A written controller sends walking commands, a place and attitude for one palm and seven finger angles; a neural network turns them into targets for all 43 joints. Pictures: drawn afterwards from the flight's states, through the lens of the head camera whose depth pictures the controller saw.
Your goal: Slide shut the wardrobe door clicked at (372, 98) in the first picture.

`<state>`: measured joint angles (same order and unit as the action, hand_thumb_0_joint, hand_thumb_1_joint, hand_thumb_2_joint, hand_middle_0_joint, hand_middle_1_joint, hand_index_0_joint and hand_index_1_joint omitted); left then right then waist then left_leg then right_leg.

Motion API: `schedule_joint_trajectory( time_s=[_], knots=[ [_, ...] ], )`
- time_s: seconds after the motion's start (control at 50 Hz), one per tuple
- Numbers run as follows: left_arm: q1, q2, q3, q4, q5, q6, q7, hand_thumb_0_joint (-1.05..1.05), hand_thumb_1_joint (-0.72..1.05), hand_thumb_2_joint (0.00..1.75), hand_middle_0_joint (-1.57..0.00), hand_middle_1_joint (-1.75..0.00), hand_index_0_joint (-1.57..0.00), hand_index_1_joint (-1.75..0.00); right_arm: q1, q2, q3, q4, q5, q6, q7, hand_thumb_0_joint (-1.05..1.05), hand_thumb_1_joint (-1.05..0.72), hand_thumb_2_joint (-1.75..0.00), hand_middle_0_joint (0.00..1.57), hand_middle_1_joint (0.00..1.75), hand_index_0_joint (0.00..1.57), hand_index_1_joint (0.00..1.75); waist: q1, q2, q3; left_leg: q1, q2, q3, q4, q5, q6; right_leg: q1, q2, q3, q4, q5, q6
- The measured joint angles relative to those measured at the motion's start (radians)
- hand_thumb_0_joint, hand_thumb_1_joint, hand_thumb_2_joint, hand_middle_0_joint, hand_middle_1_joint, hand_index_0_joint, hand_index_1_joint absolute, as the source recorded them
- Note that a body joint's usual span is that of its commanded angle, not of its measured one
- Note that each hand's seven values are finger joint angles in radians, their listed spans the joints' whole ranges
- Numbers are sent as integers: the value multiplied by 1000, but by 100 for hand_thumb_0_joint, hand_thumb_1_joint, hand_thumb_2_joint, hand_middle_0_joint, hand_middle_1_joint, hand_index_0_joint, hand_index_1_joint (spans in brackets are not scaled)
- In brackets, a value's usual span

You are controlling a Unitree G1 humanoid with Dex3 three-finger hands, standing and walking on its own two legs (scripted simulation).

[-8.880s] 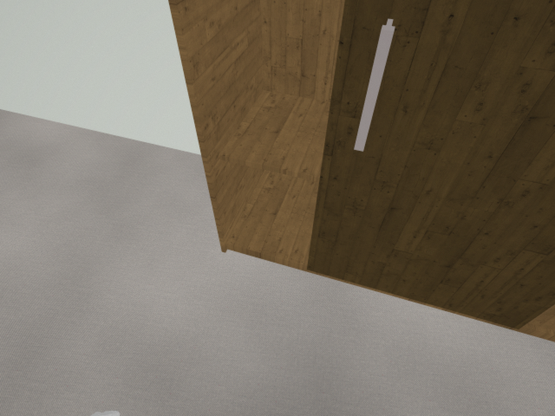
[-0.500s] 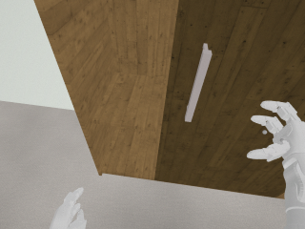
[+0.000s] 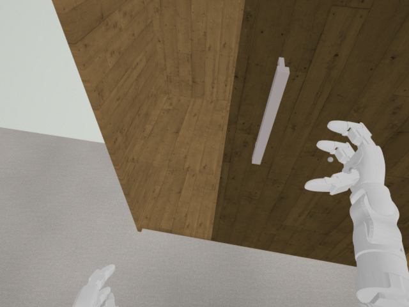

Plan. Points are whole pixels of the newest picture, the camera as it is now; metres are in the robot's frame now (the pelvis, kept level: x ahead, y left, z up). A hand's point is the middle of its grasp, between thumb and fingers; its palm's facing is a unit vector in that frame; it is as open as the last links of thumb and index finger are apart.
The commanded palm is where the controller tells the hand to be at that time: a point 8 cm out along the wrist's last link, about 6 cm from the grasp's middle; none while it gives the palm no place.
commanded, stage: move the hooked fingers beside the handle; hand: right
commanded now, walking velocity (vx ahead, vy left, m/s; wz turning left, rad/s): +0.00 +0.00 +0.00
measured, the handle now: (267, 117) +0.51 -0.10 +0.11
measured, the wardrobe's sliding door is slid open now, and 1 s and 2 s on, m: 0.36 0.36 0.36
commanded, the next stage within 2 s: feel for the door with the fingertips in 1.38 s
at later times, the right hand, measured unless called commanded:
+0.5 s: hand (306, 139) +0.43 -0.18 +0.12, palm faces +0.12 +0.99 +0.01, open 14.0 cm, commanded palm +0.41 -0.22 +0.12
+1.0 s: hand (298, 136) +0.45 -0.17 +0.11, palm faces +0.13 +0.99 +0.00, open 14.0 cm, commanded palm +0.42 -0.21 +0.12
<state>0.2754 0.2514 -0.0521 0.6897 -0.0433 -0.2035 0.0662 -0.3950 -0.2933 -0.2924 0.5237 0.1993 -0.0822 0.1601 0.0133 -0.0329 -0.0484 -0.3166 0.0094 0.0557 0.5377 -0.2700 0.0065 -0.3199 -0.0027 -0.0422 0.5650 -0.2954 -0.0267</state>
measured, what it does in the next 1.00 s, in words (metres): stands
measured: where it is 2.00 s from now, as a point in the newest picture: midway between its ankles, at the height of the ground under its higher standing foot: outside the picture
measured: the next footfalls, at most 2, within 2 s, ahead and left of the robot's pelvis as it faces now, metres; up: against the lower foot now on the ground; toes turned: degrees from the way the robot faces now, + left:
none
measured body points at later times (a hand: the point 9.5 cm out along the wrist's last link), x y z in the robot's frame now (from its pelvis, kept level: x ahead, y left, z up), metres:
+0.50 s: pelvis +0.00 +0.00 +0.00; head +0.03 +0.01 +0.44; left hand +0.08 +0.26 -0.12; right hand +0.42 -0.23 +0.12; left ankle +0.00 +0.12 -0.73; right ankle +0.00 -0.10 -0.73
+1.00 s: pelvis +0.00 +0.00 -0.01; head +0.04 +0.01 +0.44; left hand +0.05 +0.26 -0.13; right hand +0.44 -0.22 +0.11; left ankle +0.00 +0.12 -0.73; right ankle +0.00 -0.10 -0.73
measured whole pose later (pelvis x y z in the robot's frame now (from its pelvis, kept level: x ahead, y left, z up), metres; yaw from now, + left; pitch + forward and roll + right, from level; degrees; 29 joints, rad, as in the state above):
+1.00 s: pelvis +0.00 +0.00 -0.01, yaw +1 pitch +8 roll +1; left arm 0.37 0.25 -0.02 0.69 -0.02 -0.07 0.01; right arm -0.66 -0.30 -0.31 0.87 0.12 -0.25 0.04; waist 0.08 -0.03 -0.07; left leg -0.45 -0.01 0.04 0.61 -0.29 0.01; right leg -0.46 -0.03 -0.06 0.65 -0.33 -0.02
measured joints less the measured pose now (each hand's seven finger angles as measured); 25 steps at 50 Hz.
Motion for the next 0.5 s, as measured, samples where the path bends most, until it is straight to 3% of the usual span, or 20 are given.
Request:
schedule_joint_trajectory(
  time_s=[0.16, 0.5],
  knots=[
    [14, 2, 8, 10, 3, 23, -8, 2, 90, 90, -20, -30, -20, -30, -71, 12, 19, 72, -16, -38, -32, -1, 50, -30, 30, 120, 30, 120, 6, 1, 4, -14, -2, 2, 5, 1, 1, -17, -2, 2, 10, -2, 1],
    [55, 11, 21, 21, 15, 75, -29, 2, 90, 90, -20, -30, -20, -30, -254, -10, -4, 318, -57, -114, -80, -1, 50, -30, 30, 120, 30, 120, 46, 5, -1, -84, -11, -3, 37, -5, 6, -86, -13, -2, 47, -12, 4]
  ],
)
